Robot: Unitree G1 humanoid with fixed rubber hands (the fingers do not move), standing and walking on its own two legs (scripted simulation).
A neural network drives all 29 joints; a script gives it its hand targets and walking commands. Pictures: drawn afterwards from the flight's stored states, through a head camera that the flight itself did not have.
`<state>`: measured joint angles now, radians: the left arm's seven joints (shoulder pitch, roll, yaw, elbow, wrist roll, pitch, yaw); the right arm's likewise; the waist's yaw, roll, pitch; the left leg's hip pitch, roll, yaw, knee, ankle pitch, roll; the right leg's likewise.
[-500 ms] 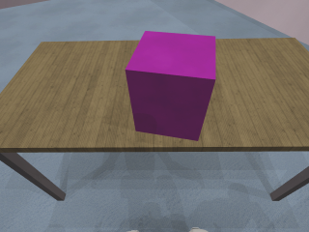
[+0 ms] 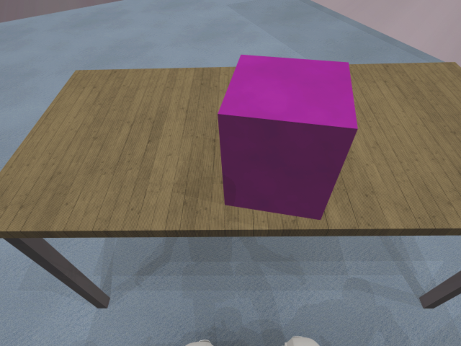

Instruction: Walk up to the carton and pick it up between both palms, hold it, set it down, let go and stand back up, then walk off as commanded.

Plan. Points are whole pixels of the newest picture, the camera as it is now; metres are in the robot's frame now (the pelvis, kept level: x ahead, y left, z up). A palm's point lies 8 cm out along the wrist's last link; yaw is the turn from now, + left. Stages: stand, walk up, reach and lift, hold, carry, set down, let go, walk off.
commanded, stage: walk up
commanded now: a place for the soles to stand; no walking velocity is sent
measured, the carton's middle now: (281, 139) +0.51 -0.08 +0.08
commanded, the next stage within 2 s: none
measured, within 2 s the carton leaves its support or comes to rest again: neither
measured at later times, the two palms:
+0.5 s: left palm out of the picture +0.08 +0.35 -0.07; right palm out of the picture +0.07 -0.32 -0.11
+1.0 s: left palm out of the picture +0.09 +0.37 -0.09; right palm out of the picture +0.08 -0.30 -0.09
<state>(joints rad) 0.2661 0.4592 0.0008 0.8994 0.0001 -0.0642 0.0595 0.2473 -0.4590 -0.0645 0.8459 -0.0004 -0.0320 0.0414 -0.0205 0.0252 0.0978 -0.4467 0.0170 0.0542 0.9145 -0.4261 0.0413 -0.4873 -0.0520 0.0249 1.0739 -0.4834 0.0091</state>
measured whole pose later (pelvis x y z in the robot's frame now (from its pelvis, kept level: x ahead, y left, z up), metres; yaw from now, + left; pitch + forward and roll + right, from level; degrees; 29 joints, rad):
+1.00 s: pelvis +0.02 +0.04 +0.00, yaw -2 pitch -2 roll -2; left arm 0.28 0.45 0.00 0.90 0.00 -0.07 0.06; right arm 0.24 -0.48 -0.06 0.85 0.00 -0.03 0.04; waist -0.02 0.07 0.08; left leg -0.46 0.02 0.05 0.96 -0.47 0.05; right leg -0.46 -0.04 0.03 0.99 -0.51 0.01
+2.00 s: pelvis +0.04 +0.04 +0.00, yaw -3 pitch -2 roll +0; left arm 0.24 0.45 0.00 0.91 0.00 -0.08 0.06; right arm 0.24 -0.47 -0.06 0.88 0.00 0.00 0.03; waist -0.02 0.02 0.08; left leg -0.42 0.01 0.05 0.91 -0.49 0.03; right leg -0.42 -0.03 0.02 0.90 -0.44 0.01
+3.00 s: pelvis +0.04 +0.07 +0.00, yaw -3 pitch -2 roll -2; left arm 0.19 0.45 0.00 0.91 0.00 -0.07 0.06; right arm 0.22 -0.45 -0.06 0.88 0.00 -0.01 0.03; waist -0.02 0.04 0.10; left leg -0.42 0.01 0.05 0.91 -0.46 0.06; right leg -0.41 -0.04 0.02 0.88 -0.53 0.02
